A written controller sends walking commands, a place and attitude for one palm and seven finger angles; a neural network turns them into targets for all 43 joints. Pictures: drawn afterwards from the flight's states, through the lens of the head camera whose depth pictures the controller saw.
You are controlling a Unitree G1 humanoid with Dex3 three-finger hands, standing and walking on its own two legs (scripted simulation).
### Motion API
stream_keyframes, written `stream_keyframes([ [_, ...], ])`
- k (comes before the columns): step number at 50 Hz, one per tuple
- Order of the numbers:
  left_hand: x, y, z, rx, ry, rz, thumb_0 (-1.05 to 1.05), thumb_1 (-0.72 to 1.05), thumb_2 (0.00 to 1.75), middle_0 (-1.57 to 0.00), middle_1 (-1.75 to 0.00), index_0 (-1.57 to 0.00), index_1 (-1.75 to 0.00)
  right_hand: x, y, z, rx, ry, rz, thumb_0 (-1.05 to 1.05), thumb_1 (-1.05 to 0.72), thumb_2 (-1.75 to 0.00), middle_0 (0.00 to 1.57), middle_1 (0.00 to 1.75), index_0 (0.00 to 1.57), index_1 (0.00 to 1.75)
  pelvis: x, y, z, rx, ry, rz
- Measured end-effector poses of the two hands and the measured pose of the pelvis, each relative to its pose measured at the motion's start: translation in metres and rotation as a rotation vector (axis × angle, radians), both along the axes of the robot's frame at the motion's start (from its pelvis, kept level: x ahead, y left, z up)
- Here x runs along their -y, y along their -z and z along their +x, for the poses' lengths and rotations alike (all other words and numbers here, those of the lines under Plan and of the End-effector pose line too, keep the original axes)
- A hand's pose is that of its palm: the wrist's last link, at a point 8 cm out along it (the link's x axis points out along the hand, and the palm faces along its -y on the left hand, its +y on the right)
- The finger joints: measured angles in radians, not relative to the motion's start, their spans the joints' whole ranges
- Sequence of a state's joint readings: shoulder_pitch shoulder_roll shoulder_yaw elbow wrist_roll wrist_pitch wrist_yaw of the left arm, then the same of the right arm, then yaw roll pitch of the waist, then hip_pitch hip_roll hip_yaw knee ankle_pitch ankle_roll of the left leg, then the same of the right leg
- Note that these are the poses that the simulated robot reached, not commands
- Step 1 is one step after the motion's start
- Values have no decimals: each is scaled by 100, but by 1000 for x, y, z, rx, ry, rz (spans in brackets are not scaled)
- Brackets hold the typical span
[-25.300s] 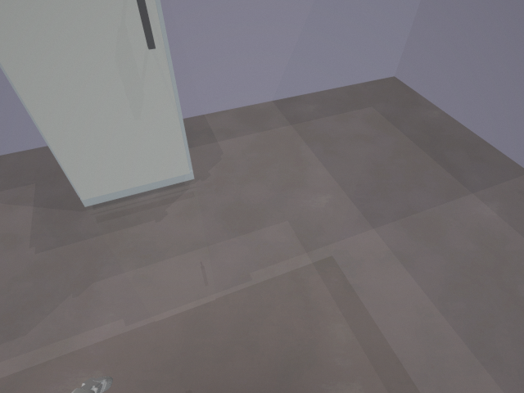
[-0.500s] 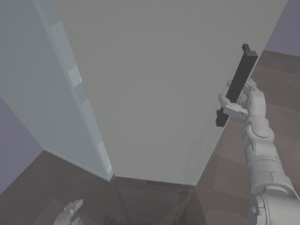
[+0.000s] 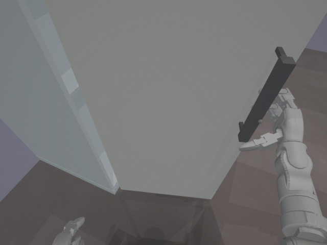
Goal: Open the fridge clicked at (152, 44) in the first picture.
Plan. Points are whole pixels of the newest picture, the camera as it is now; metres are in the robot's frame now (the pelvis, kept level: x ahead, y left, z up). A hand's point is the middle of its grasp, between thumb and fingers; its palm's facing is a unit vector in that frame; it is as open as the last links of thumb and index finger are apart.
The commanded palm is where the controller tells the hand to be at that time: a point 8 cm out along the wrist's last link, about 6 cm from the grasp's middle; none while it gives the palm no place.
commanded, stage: slip the hand off the handle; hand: right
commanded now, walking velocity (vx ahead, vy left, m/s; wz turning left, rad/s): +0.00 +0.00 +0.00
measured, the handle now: (258, 101) +0.44 -0.19 +0.14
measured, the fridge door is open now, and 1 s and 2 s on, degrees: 73 72 72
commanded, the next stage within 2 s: draw the hand back to the body in 1.40 s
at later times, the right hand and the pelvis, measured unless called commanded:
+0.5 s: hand (288, 126) +0.39 -0.26 +0.11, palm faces +0.12 +0.98 -0.12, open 14.7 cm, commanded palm +0.36 -0.31 +0.12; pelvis +0.01 -0.02 -0.01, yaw -1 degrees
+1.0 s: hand (293, 152) +0.32 -0.25 +0.10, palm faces +0.15 +0.98 -0.14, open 14.7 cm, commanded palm +0.29 -0.30 +0.12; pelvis -0.01 -0.02 -0.01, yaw -1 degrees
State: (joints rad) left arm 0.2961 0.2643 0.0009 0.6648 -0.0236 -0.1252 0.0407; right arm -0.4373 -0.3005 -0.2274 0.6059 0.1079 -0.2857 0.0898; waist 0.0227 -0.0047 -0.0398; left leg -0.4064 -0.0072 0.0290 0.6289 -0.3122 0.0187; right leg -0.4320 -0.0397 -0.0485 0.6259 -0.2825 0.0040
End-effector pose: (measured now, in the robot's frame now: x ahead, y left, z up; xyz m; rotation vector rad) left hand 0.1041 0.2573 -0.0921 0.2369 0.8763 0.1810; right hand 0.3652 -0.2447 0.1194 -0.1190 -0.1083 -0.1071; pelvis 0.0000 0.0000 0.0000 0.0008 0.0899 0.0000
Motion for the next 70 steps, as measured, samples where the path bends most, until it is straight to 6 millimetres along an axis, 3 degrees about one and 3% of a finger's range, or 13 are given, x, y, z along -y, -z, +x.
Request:
stream_keyframes([
  [7,15,-2,33,32,42,-9,1,91,89,-20,-30,-20,-30,17,2,4,-12,3,-25,-1,55,-20,35,121,27,116,6,3,9,-14,13,5],
  [13,25,-3,43,43,46,-15,1,91,89,-20,-30,-20,-30,43,5,0,-32,42,-5,-1,55,-20,30,118,26,116,12,3,14,-24,10,10],
  [20,30,2,37,10,54,-2,1,91,89,-20,-30,-20,-30,61,6,-6,-28,27,-19,-1,55,-20,26,116,25,115,19,6,14,-25,22,20],
  [32,30,5,10,-25,17,13,1,91,89,-20,-30,-20,-30,78,2,-6,-23,18,-18,-1,55,-20,25,115,25,115,25,9,7,-30,15,25],
  [40,32,5,7,8,20,-12,2,91,89,-20,-30,-20,-30,65,3,-36,-5,-25,-8,-1,55,-20,25,115,25,115,26,8,5,-12,10,23],
  [47,36,-2,27,84,71,-14,2,91,89,-20,-30,-20,-30,60,17,-65,-36,30,-11,-1,55,-20,25,115,25,115,20,10,-4,10,21,20],
  [57,39,-13,57,195,125,-28,2,90,89,-20,-30,-20,-30,56,-1,-92,9,23,-28,-1,55,-20,25,115,25,115,9,8,-7,28,34,18],
  [64,34,-20,67,238,135,-31,2,90,89,-20,-30,-20,-30,57,12,-117,-53,38,-3,-1,55,-20,25,115,25,115,3,7,-4,40,33,12],
  [70,30,-19,70,240,156,-14,2,90,89,-20,-30,-20,-30,57,9,-138,-14,60,-27,-1,55,-20,25,115,25,115,-1,8,-4,47,42,14],
])
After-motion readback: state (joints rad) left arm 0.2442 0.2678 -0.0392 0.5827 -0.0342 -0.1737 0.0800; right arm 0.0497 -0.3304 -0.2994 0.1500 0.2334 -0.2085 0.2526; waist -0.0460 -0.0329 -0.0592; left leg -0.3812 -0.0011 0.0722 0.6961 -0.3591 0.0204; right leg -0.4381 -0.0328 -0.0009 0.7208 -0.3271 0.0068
